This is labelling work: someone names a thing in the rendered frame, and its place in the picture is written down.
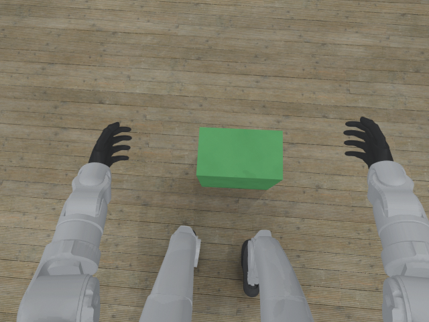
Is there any robot left upper arm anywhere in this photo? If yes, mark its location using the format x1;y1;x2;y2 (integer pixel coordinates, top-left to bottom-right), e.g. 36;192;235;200
20;274;101;322

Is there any robot right upper arm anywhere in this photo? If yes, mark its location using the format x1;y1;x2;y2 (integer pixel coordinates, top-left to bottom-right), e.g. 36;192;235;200
382;275;429;322

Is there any carton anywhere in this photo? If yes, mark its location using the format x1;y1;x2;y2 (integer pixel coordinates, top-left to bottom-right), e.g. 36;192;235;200
196;127;283;190

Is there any left robot hand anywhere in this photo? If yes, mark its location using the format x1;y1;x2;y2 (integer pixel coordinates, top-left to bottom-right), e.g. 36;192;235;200
88;122;132;167

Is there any right robot hand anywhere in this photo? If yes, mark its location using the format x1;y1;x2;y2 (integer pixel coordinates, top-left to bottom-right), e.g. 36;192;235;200
343;117;393;168

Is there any robot right forearm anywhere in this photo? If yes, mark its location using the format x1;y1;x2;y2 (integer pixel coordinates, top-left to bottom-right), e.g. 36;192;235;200
367;160;429;278

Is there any right robot shin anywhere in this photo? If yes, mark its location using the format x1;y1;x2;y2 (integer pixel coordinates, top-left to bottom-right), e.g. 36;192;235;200
247;230;271;284

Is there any robot left forearm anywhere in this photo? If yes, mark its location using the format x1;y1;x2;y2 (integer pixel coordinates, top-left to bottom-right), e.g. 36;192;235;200
16;162;111;322

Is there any right robot thigh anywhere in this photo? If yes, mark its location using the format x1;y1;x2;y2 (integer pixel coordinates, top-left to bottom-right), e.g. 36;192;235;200
248;236;314;322

